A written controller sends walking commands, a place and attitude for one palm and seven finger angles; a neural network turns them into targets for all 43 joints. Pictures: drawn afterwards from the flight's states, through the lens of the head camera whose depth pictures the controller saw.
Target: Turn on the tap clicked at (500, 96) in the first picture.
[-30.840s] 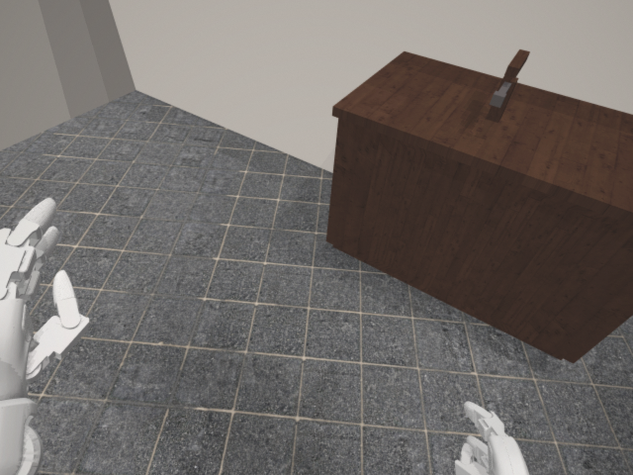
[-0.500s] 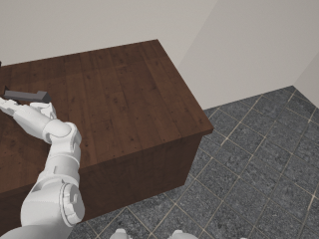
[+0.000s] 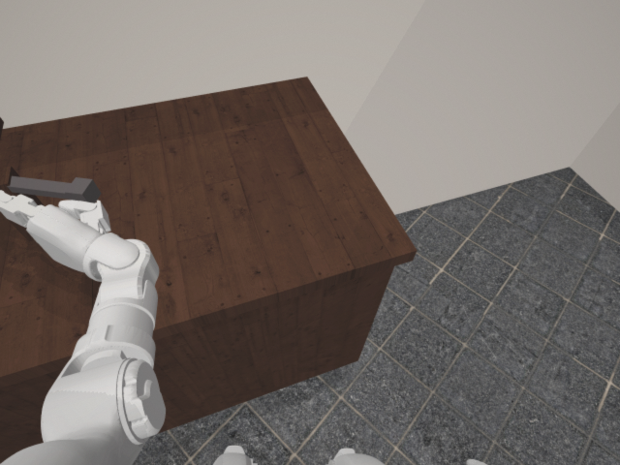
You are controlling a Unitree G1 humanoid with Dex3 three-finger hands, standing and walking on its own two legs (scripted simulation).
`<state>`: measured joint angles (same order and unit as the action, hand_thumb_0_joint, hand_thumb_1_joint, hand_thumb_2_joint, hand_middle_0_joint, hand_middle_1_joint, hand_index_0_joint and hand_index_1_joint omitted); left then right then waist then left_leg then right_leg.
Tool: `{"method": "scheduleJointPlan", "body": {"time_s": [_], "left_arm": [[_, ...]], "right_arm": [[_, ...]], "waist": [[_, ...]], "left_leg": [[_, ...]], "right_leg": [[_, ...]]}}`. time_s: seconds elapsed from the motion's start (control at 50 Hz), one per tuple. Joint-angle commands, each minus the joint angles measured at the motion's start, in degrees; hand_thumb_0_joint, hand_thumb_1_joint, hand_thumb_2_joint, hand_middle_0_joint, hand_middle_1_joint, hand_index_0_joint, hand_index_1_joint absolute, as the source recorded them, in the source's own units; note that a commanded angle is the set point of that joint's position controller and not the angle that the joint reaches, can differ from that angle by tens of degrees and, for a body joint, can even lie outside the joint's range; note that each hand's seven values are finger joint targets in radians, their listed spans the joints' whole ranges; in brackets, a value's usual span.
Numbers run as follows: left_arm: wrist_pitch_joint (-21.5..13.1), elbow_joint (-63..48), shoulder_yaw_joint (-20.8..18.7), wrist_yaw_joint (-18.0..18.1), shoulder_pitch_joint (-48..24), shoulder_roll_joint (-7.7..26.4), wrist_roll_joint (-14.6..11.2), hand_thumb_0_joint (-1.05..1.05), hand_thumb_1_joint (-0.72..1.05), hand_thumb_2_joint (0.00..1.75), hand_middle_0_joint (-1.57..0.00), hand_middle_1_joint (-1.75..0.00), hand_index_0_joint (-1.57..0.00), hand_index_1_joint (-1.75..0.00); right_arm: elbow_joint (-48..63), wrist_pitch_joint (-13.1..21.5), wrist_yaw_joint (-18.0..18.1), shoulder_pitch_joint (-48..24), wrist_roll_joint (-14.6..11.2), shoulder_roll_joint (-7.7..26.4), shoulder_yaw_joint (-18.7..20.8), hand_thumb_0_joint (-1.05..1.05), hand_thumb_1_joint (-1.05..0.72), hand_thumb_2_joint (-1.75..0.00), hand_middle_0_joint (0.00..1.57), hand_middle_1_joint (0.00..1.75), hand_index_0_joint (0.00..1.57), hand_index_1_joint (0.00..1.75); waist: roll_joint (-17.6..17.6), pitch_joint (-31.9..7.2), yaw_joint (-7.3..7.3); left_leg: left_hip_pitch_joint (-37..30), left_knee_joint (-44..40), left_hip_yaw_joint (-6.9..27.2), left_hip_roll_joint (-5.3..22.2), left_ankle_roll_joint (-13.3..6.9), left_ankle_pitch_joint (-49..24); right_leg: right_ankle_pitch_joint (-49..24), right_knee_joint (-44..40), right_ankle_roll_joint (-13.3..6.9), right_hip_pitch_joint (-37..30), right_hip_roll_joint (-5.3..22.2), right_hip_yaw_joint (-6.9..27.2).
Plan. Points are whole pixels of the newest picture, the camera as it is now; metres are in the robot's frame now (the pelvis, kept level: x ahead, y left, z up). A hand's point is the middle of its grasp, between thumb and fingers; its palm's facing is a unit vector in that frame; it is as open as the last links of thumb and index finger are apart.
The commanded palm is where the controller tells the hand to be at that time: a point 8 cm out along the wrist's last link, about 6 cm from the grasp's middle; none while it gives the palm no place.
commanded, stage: push the lever round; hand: left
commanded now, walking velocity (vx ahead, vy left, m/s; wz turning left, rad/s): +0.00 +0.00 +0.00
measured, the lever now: (83, 192) +0.47 +0.29 +0.09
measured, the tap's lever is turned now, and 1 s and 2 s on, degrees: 63 63 63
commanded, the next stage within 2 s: lift the hand up off the lever in 0.34 s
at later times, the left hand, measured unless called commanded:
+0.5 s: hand (99, 208) +0.44 +0.26 +0.09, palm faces +0.87 -0.49 -0.05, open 8.6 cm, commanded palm +0.45 +0.28 +0.09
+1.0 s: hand (99, 205) +0.44 +0.26 +0.09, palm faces +0.88 -0.47 -0.04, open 8.5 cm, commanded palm +0.44 +0.28 +0.11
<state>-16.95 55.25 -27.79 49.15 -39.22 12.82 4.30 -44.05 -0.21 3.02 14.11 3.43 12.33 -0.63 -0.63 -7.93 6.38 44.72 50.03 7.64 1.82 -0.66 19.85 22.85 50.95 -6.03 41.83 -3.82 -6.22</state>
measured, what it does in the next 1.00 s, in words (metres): stands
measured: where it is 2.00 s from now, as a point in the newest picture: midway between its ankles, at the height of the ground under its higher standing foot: outside the picture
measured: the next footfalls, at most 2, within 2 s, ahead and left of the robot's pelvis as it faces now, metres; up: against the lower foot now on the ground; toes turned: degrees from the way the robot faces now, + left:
none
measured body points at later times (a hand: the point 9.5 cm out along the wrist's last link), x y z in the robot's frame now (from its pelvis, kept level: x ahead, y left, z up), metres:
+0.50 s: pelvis +0.00 +0.00 +0.00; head +0.05 +0.00 +0.45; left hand +0.39 +0.28 +0.09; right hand +0.08 -0.26 -0.13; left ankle +0.06 +0.18 -0.68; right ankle +0.02 -0.05 -0.69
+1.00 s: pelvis +0.01 +0.00 +0.00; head +0.06 -0.01 +0.45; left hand +0.39 +0.28 +0.09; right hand +0.09 -0.26 -0.12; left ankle +0.06 +0.18 -0.68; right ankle +0.02 -0.05 -0.69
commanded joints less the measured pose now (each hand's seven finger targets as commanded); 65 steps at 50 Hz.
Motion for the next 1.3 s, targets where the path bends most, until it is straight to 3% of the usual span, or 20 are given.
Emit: {"method": "scheduleJointPlan", "body": {"time_s": [0.0, 0.04, 0.12, 0.14, 0.22, 0.24, 0.3, 0.42, 0.46, 0.56, 0.72, 0.78, 0.84, 0.86, 0.92, 0.94, 1.0, 1.2, 1.24, 1.28], "left_arm": [[-1.6, -13.3, 5.3, -6.4, -32.3, 18.6, 3.0, 0.00, 0.90, 0.90, -0.15, -0.15, -0.15, -0.15], [-1.4, -13.1, 4.3, -6.5, -32.0, 19.9, 2.9, 0.00, 0.90, 0.90, -0.15, -0.15, -0.15, -0.15], [-1.3, -13.7, 4.9, -6.7, -31.6, 19.1, 2.8, 0.00, 0.90, 0.90, -0.15, -0.15, -0.15, -0.15], [-1.2, -13.2, 4.3, -6.6, -31.6, 19.6, 2.9, 0.00, 0.90, 0.90, -0.15, -0.15, -0.15, -0.15], [-1.2, -13.8, 4.9, -6.6, -31.7, 18.8, 2.9, 0.00, 0.90, 0.90, -0.15, -0.15, -0.15, -0.15], [-1.3, -13.4, 3.6, -6.6, -31.6, 20.3, 2.9, 0.00, 0.90, 0.90, -0.15, -0.15, -0.15, -0.15], [-1.2, -13.6, 6.0, -6.9, -31.7, 17.9, 2.8, 0.00, 0.90, 0.90, -0.15, -0.15, -0.15, -0.15], [-1.6, -13.9, 5.7, -6.5, -31.9, 17.9, 2.7, 0.00, 0.90, 0.90, -0.15, -0.15, -0.15, -0.15], [-1.5, -14.0, 4.7, -6.5, -31.8, 19.3, 2.7, 0.00, 0.90, 0.90, -0.15, -0.15, -0.15, -0.15], [-1.5, -16.0, 5.6, -6.6, -34.0, 19.2, 3.0, 0.00, 0.90, 0.90, -0.15, -0.15, -0.15, -0.15], [-1.4, -17.1, 6.5, -6.3, -34.7, 18.7, 3.6, 0.00, 0.90, 0.90, -0.15, -0.15, -0.15, -0.15], [-1.9, -18.3, 6.8, -6.2, -35.8, 18.2, 3.9, 0.00, 0.90, 0.90, -0.15, -0.15, -0.15, -0.15], [-2.0, -18.7, 4.7, -6.0, -35.8, 20.6, 4.3, 0.00, 0.90, 0.90, -0.15, -0.15, -0.15, -0.15], [-1.8, -18.2, 5.4, -6.2, -35.4, 20.1, 4.7, 0.00, 0.90, 0.90, -0.15, -0.15, -0.15, -0.15], [-1.7, -20.2, 7.0, -6.3, -36.4, 18.5, 4.6, 0.00, 0.90, 0.90, -0.15, -0.15, -0.15, -0.15], [-1.8, -19.9, 5.5, -6.3, -36.5, 20.1, 4.7, 0.00, 0.90, 0.90, -0.15, -0.15, -0.15, -0.15], [-1.5, -20.6, 5.7, -6.4, -36.2, 20.1, 4.8, 0.00, 0.90, 0.90, -0.15, -0.15, -0.15, -0.15], [-0.7, -23.8, 3.7, -6.7, -36.3, 22.2, 5.7, 0.00, 0.90, 0.90, -0.15, -0.15, -0.15, -0.15], [-0.4, -24.4, 2.2, -6.6, -36.5, 24.0, 5.9, 0.00, 0.90, 0.90, -0.15, -0.15, -0.15, -0.15], [-0.3, -25.1, 4.5, -6.7, -37.7, 21.6, 5.9, 0.00, 0.90, 0.90, -0.15, -0.15, -0.15, -0.15]], "right_arm": [[5.5, 1.7, 1.2, 0.6, 0.0, 8.1, 2.2, 0.00, -0.90, -0.90, 0.20, 0.30, 0.20, 0.30], [5.2, 1.4, 1.4, 0.5, 0.0, 8.3, 2.3, 0.00, -0.90, -0.90, 0.20, 0.30, 0.20, 0.30], [5.5, 1.3, 1.4, 0.4, -0.2, 8.1, 2.2, 0.00, -0.90, -0.90, 0.20, 0.30, 0.20, 0.30], [5.3, 1.2, 1.5, 0.4, 0.0, 8.2, 2.3, 0.00, -0.90, -0.90, 0.20, 0.30, 0.20, 0.30], [5.8, 1.3, 1.4, 0.5, 0.0, 8.1, 2.2, 0.00, -0.90, -0.90, 0.20, 0.30, 0.20, 0.30], [5.3, 1.2, 1.4, 0.7, 0.1, 8.3, 2.4, 0.00, -0.90, -0.90, 0.20, 0.30, 0.20, 0.30], [5.7, 1.3, 1.5, 0.1, -0.1, 8.1, 2.2, 0.00, -0.90, -0.90, 0.20, 0.30, 0.20, 0.30], [5.6, 1.6, 1.3, 0.4, 0.0, 8.0, 2.2, 0.00, -0.90, -0.90, 0.20, 0.30, 0.20, 0.30], [5.6, 1.4, 1.4, 0.4, -0.1, 8.2, 2.2, 0.00, -0.90, -0.90, 0.20, 0.30, 0.20, 0.30], [5.7, 1.5, 1.4, 0.3, -0.1, 8.1, 2.2, 0.00, -0.90, -0.90, 0.20, 0.30, 0.20, 0.30], [5.6, 2.5, 1.3, 0.1, 0.1, 8.0, 2.0, 0.00, -0.90, -0.90, 0.20, 0.30, 0.20, 0.30], [5.4, 2.9, 1.1, 0.2, 0.2, 7.9, 2.1, 0.00, -0.90, -0.90, 0.20, 0.30, 0.20, 0.30], [5.0, 3.1, 1.1, 0.3, 0.5, 7.9, 2.2, 0.00, -0.90, -0.90, 0.20, 0.30, 0.20, 0.30], [5.2, 3.0, 1.1, 0.3, 0.4, 7.9, 2.1, 0.00, -0.90, -0.90, 0.20, 0.30, 0.20, 0.30], [5.5, 3.6, 1.0, -0.1, 0.4, 7.7, 2.1, 0.00, -0.90, -0.90, 0.20, 0.30, 0.20, 0.30], [4.9, 3.5, 1.0, 0.1, 0.5, 7.9, 2.2, 0.00, -0.90, -0.90, 0.20, 0.30, 0.20, 0.30], [5.4, 3.8, 1.0, 0.0, 0.5, 7.7, 2.1, 0.00, -0.90, -0.90, 0.20, 0.30, 0.20, 0.30], [5.6, 4.1, 0.8, -0.7, 0.6, 7.5, 2.2, 0.00, -0.90, -0.90, 0.20, 0.30, 0.20, 0.30], [5.4, 4.0, 0.8, -0.8, 0.7, 7.5, 2.4, 0.00, -0.90, -0.90, 0.20, 0.30, 0.20, 0.30], [5.8, 4.4, 0.7, -1.0, 0.6, 7.2, 2.1, 0.00, -0.90, -0.90, 0.20, 0.30, 0.20, 0.30]], "waist": [[-1.2, -16.7, 3.09], [-1.2, -16.7, 2.75], [0.3, -17.0, 2.92], [-1.1, -16.3, 2.75], [-0.5, -17.0, 2.88], [-0.5, -16.7, 2.60], [-1.1, -16.1, 3.09], [-0.9, -16.9, 2.91], [-0.5, -17.1, 2.82], [-3.3, -17.8, 2.86], [-2.0, -17.9, 2.82], [-3.7, -18.4, 2.86], [-4.3, -19.0, 2.27], [-3.3, -18.8, 2.62], [-4.9, -19.3, 2.67], [-4.3, -19.2, 2.43], [-3.1, -19.7, 2.32], [-4.4, -20.7, 1.47], [-5.3, -20.7, 0.94], [-6.3, -20.3, 1.37]], "left_leg": [[-3.3, -3.0, -5.4, -2.1, -1.9, 3.2], [-2.4, -2.8, -5.2, -2.0, -1.8, 3.1], [-2.3, -2.8, -5.2, -2.0, -1.8, 2.7], [-2.2, -2.9, -5.2, -2.0, -1.8, 2.6], [-2.7, -3.0, -5.3, -2.1, -1.9, 2.6], [-2.2, -2.8, -5.1, -2.1, -1.9, 2.7], [-3.1, -3.0, -5.5, -2.0, -1.9, 3.3], [-3.2, -3.0, -5.3, -2.1, -1.9, 2.8], [-2.7, -2.9, -5.2, -2.1, -2.0, 2.9], [-5.0, -3.7, -5.2, -2.1, -2.0, 2.4], [-5.5, -4.1, -5.2, -2.1, -2.0, 2.3], [-7.5, -4.5, -5.3, -2.2, -2.1, 1.5], [-6.8, -4.0, -5.1, -2.3, -2.0, 0.9], [-6.4, -4.2, -5.1, -2.3, -2.0, 0.9], [-8.1, -4.4, -5.4, -2.3, -2.0, 0.6], [-8.1, -4.5, -5.1, -2.2, -2.0, 0.4], [-7.5, -4.3, -5.3, -2.3, -2.0, -0.2], [-8.1, -4.3, -5.5, -2.5, -1.8, -1.7], [-8.1, -4.3, -5.4, -2.4, -1.7, -1.7], [-9.4, -4.9, -5.5, -2.4, -1.8, -1.5]], "right_leg": [[-1.5, -15.6, 7.9, -13.6, 5.7, 14.2], [-1.4, -15.7, 7.9, -14.1, 5.9, 14.6], [-3.8, -15.6, 8.4, -15.4, 6.3, 14.8], [-4.0, -15.4, 8.1, -14.8, 6.1, 14.7], [-3.7, -15.3, 8.3, -14.8, 6.1, 14.4], [-3.4, -15.2, 8.0, -14.6, 6.0, 14.3], [-0.7, -15.9, 8.1, -13.3, 5.9, 14.5], [-3.0, -15.3, 8.1, -14.0, 5.9, 14.2], [-2.7, -15.1, 8.1, -14.3, 5.9, 14.3], [-2.8, -15.1, 7.6, -14.0, 5.4, 13.6], [-2.9, -15.8, 7.8, -15.1, 5.6, 13.8], [-4.9, -15.1, 7.4, -14.4, 5.0, 12.7], [-7.4, -14.8, 7.5, -15.7, 5.5, 13.3], [-7.6, -14.7, 7.7, -16.2, 5.5, 13.2], [-8.1, -15.0, 7.6, -15.7, 5.4, 13.2], [-8.3, -14.7, 7.3, -15.8, 5.2, 12.7], [-11.1, -14.6, 8.0, -17.7, 5.8, 13.4], [-15.1, -14.1, 8.1, -19.7, 6.2, 13.5], [-14.2, -14.1, 7.8, -19.7, 6.2, 13.5], [-12.3, -14.1, 7.5, -18.2, 5.6, 12.6]]}}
